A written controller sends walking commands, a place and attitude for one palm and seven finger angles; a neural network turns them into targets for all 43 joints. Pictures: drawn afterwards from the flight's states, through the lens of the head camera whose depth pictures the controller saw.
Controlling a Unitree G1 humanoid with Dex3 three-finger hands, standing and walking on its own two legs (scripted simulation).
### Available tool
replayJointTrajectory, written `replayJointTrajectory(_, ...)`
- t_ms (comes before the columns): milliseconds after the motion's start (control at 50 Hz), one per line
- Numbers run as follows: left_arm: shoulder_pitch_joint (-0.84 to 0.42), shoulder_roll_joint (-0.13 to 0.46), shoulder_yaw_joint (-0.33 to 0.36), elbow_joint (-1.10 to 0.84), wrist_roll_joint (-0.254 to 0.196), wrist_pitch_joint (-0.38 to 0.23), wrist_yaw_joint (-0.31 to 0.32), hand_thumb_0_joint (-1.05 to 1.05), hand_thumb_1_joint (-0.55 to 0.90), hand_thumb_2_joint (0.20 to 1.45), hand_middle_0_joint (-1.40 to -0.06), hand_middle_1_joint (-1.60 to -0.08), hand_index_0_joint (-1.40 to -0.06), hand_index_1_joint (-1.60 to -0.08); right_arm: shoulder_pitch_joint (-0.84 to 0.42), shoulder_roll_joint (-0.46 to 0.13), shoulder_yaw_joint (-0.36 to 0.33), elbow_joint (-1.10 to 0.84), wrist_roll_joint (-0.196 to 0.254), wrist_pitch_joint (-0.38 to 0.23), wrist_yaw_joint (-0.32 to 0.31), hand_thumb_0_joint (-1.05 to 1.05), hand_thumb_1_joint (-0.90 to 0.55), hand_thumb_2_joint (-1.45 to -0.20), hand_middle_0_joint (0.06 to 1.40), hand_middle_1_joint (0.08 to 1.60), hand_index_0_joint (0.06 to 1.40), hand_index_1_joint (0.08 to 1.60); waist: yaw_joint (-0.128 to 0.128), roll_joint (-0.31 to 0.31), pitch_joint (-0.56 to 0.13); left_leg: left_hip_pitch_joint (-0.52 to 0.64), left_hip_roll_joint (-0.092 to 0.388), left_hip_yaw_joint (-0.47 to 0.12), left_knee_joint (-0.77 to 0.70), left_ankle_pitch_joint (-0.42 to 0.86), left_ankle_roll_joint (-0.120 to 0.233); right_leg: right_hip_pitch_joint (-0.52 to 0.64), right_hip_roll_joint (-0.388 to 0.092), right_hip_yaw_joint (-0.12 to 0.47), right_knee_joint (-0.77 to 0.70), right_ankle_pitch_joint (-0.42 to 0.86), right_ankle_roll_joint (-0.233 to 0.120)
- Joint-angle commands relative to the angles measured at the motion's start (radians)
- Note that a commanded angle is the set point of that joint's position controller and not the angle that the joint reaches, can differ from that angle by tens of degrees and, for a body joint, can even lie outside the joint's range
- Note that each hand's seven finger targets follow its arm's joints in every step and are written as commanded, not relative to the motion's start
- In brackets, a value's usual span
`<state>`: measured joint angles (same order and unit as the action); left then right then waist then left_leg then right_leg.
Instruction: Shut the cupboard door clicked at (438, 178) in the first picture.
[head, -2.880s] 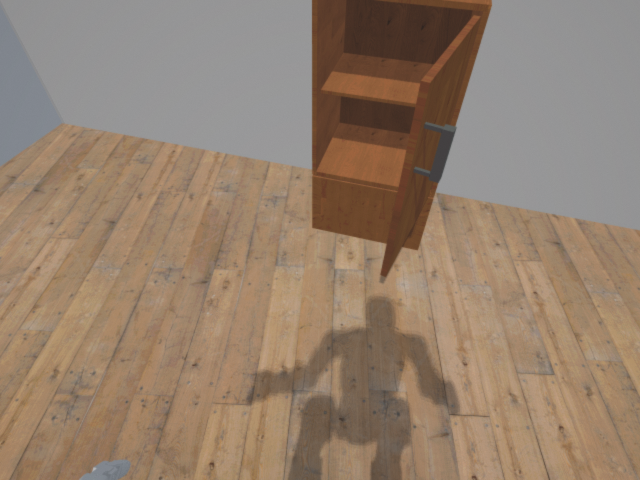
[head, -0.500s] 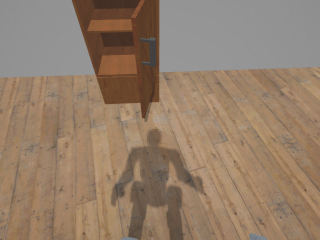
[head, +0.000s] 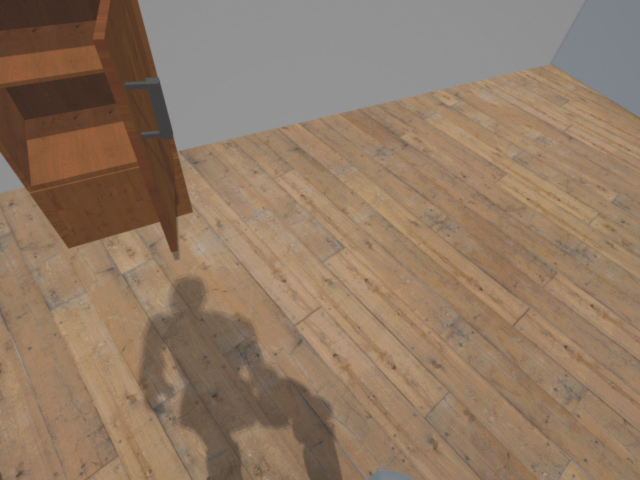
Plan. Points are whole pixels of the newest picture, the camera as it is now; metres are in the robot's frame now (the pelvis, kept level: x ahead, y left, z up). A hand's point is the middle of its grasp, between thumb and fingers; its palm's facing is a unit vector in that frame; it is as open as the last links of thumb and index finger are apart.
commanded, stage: walk around to get in front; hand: left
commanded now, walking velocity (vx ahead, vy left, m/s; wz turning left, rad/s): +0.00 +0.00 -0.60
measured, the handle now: (149, 111) +0.78 +0.39 -0.02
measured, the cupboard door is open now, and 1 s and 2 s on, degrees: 78 78 78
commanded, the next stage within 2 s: none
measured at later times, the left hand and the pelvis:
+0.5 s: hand out of the picture +0.13 +0.15 -0.17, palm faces -0.25 -0.94 -0.22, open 7.3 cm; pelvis +0.00 -0.02 -0.01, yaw -17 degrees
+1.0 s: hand (243, 415) +0.24 +0.12 -0.18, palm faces -0.56 -0.82 -0.13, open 7.3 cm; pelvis +0.09 -0.01 +0.00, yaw -36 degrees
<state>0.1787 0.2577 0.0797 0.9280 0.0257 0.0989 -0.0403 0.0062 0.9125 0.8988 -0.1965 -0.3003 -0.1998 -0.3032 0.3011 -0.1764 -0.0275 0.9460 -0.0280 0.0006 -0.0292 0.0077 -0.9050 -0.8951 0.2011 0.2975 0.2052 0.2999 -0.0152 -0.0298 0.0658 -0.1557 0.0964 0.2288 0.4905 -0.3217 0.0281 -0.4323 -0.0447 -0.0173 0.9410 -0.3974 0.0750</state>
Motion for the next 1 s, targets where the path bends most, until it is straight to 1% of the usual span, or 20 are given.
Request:
replayJointTrajectory(0,-0.096,0.031,0.006,-0.119,-0.005,-0.048,0.002,0.0,0.9,0.9,-0.2,-0.3,-0.2,-0.3,0.039,-0.234,-0.074,-0.034,0.001,-0.016,-0.007,0.0,-0.9,-0.9,0.2,0.3,0.2,0.3,-0.036,0.231,-0.063,0.105,0.263,-0.159,-0.083,0.554,0.109,-0.01,0.015,-0.062,-0.161,-0.035,-0.027)
replayJointTrajectory(60,-0.04,0.047,0.012,-0.104,-0.005,-0.065,0.008,0.0,0.9,0.9,-0.2,-0.3,-0.2,-0.3,0.035,-0.235,-0.076,-0.027,0.005,-0.013,0.0,0.0,-0.9,-0.9,0.2,0.3,0.2,0.3,0.001,0.188,-0.105,0.047,0.254,-0.085,0.037,0.519,0.039,0.169,0.03,-0.078,-0.385,0.115,-0.058)
replayJointTrajectory(80,0.037,0.087,0.019,-0.085,-0.002,-0.079,0.015,0.0,0.9,0.9,-0.2,-0.3,-0.2,-0.3,0.042,-0.226,-0.074,-0.031,0.013,-0.011,0.006,0.0,-0.9,-0.9,0.2,0.3,0.2,0.3,0.043,0.112,-0.158,-0.037,0.233,-0.034,0.198,0.455,-0.019,0.34,-0.011,-0.032,-0.529,0.251,-0.082)
replayJointTrajectory(100,0.107,0.207,0.038,-0.067,0.007,-0.094,0.033,0.0,0.9,0.9,-0.2,-0.3,-0.2,-0.3,0.058,-0.153,-0.056,-0.059,0.02,-0.005,0.015,0.0,-0.9,-0.9,0.2,0.3,0.2,0.3,0.066,-0.188,-0.209,-0.316,0.127,0.015,0.424,0.01,-0.085,0.56,-0.245,0.275,-0.58,0.486,-0.168)
replayJointTrajectory(120,0.156,0.257,0.053,-0.054,-0.012,-0.087,0.047,0.0,0.9,0.9,-0.2,-0.3,-0.2,-0.3,-0.034,-0.129,-0.045,-0.106,0.012,0.005,0.009,0.0,-0.9,-0.9,0.2,0.3,0.2,0.3,0.099,-0.263,-0.187,-0.445,0.029,-0.081,0.608,-0.321,-0.107,0.501,-0.374,0.447,-0.566,0.821,-0.258)
replayJointTrajectory(140,0.138,0.234,0.047,-0.057,-0.016,-0.079,0.056,0.0,0.9,0.9,-0.2,-0.3,-0.2,-0.3,-0.041,-0.145,-0.049,-0.108,0.015,0.016,0.0,0.0,-0.9,-0.9,0.2,0.3,0.2,0.3,0.083,-0.168,-0.172,-0.447,0.048,-0.19,0.67,-0.273,-0.091,0.452,-0.353,0.367,-0.569,0.708,-0.298)
replayJointTrajectory(180,0.023,0.188,0.041,-0.088,-0.011,-0.075,0.059,0.0,0.9,0.9,-0.2,-0.3,-0.2,-0.3,-0.078,-0.15,-0.053,-0.094,0.012,0.03,0.006,0.0,-0.9,-0.9,0.2,0.3,0.2,0.3,0.051,-0.181,-0.062,-0.454,0.059,-0.21,0.688,-0.163,-0.098,0.285,-0.255,0.346,-0.643,0.391,-0.258)
replayJointTrajectory(240,-0.041,0.143,0.023,-0.106,-0.01,-0.083,0.054,0.0,0.9,0.9,-0.2,-0.3,-0.2,-0.3,-0.034,-0.144,-0.056,-0.062,0.004,0.031,0.011,0.0,-0.9,-0.9,0.2,0.3,0.2,0.3,0.001,-0.102,-0.046,-0.384,0.042,-0.197,0.626,-0.052,-0.115,0.212,-0.171,0.245,-0.624,0.452,-0.228)
replayJointTrajectory(420,0.028,0.172,0.036,-0.096,0.002,-0.081,0.051,0.0,0.9,0.9,-0.2,-0.3,-0.2,-0.3,-0.12,-0.131,-0.053,-0.113,0.016,0.019,0.003,0.0,-0.9,-0.9,0.2,0.3,0.2,0.3,0.03,-0.122,-0.104,-0.314,-0.025,-0.198,0.382,-0.092,-0.119,0.26,-0.149,0.37,-0.57,0.526,-0.265)
replayJointTrajectory(480,0.016,0.174,0.041,-0.103,0.001,-0.078,0.047,0.0,0.9,0.9,-0.2,-0.3,-0.2,-0.3,-0.087,-0.131,-0.048,-0.118,0.017,0.005,0.002,0.0,-0.9,-0.9,0.2,0.3,0.2,0.3,0.022,-0.152,-0.135,-0.196,-0.055,-0.186,0.223,-0.1,-0.101,0.231,-0.135,0.428,-0.571,0.366,-0.253)
replayJointTrajectory(520,-0.012,0.154,0.037,-0.109,-0.005,-0.072,0.041,0.0,0.9,0.9,-0.2,-0.3,-0.2,-0.3,0.001,-0.138,-0.048,-0.092,0.018,-0.011,-0.001,0.0,-0.9,-0.9,0.2,0.3,0.2,0.3,-0.022,-0.126,-0.14,0.041,-0.068,-0.171,-0.014,-0.012,-0.084,0.069,-0.073,0.414,-0.52,0.106,-0.196)
replayJointTrajectory(540,-0.02,0.095,0.026,-0.127,-0.009,-0.069,0.036,0.0,0.9,0.9,-0.2,-0.3,-0.2,-0.3,0.075,-0.198,-0.058,-0.073,0.012,-0.024,-0.009,0.0,-0.9,-0.9,0.2,0.3,0.2,0.3,-0.058,0.038,-0.156,0.217,0.059,-0.298,-0.161,-0.103,-0.052,-0.106,0.034,0.323,-0.378,-0.087,-0.144)
replayJointTrajectory(560,-0.013,0.028,0.014,-0.149,-0.014,-0.068,0.022,0.0,0.9,0.9,-0.2,-0.3,-0.2,-0.3,0.115,-0.32,-0.083,-0.07,-0.002,-0.024,-0.008,0.0,-0.9,-0.9,0.2,0.3,0.2,0.3,-0.079,0.383,-0.114,0.254,0.336,-0.629,-0.309,-0.379,0.014,-0.314,0.177,0.12,-0.075,-0.241,-0.075)
replayJointTrajectory(580,-0.064,0.07,0.026,-0.164,0.0,-0.071,0.017,0.0,0.9,0.9,-0.2,-0.3,-0.2,-0.3,0.086,-0.33,-0.078,-0.079,0.001,-0.022,-0.009,0.0,-0.9,-0.9,0.2,0.3,0.2,0.3,-0.076,0.311,-0.022,0.086,0.444,-0.722,-0.382,-0.48,0.074,-0.33,0.079,0.106,0.081,-0.173,-0.064)
replayJointTrajectory(600,-0.029,0.096,0.036,-0.139,0.007,-0.068,0.011,0.0,0.9,0.9,-0.2,-0.3,-0.2,-0.3,-0.007,-0.26,-0.058,-0.101,0.004,-0.024,-0.006,0.0,-0.9,-0.9,0.2,0.3,0.2,0.3,-0.024,0.268,0.029,-0.032,0.396,-0.656,-0.404,-0.49,0.062,-0.287,0.031,0.121,0.135,-0.072,-0.059)
replayJointTrajectory(620,-0.008,0.103,0.048,-0.113,0.015,-0.068,0.0,0.0,0.9,0.9,-0.2,-0.3,-0.2,-0.3,-0.048,-0.218,-0.047,-0.109,0.001,-0.033,-0.007,0.0,-0.9,-0.9,0.2,0.3,0.2,0.3,0.0,0.21,0.055,-0.056,0.327,-0.558,-0.398,-0.43,0.035,-0.261,0.041,0.086,0.203,-0.011,-0.052)
replayJointTrajectory(660,0.031,0.063,0.043,-0.075,0.016,-0.067,-0.016,0.0,0.9,0.9,-0.2,-0.3,-0.2,-0.3,-0.05,-0.185,-0.036,-0.1,0.003,-0.047,-0.01,0.0,-0.9,-0.9,0.2,0.3,0.2,0.3,0.02,0.153,0.068,-0.068,0.235,-0.362,-0.362,-0.248,0.002,-0.248,0.025,0.053,0.285,0.114,-0.043)
replayJointTrajectory(720,0.087,0.026,0.038,-0.042,0.011,-0.061,-0.014,0.0,0.9,0.9,-0.2,-0.3,-0.2,-0.3,0.015,-0.15,-0.031,-0.067,0.012,-0.061,-0.012,0.0,-0.9,-0.9,0.2,0.3,0.2,0.3,0.029,0.2,0.043,-0.01,0.178,-0.213,-0.329,-0.071,-0.04,-0.263,0.026,0.044,0.345,0.222,-0.033)
replayJointTrajectory(800,0.056,0.011,0.035,-0.038,0.012,-0.06,-0.013,0.0,0.9,0.9,-0.2,-0.3,-0.2,-0.3,0.109,-0.122,-0.033,-0.023,0.015,-0.072,-0.015,0.0,-0.9,-0.9,0.2,0.3,0.2,0.3,0.009,0.179,0.047,0.084,0.203,-0.157,-0.317,0.043,-0.026,-0.345,-0.008,0.028,0.327,0.277,-0.022)
replayJointTrajectory(980,-0.165,-0.049,0.001,-0.079,0.009,-0.079,-0.022,0.0,0.9,0.9,-0.2,-0.3,-0.2,-0.3,0.283,-0.111,-0.035,0.084,-0.003,-0.081,-0.012,0.0,-0.9,-0.9,0.2,0.3,0.2,0.3,-0.061,0.155,0.104,0.277,0.295,-0.069,-0.28,0.329,0.088,-0.414,-0.069,-0.073,0.0,0.187,-0.041)
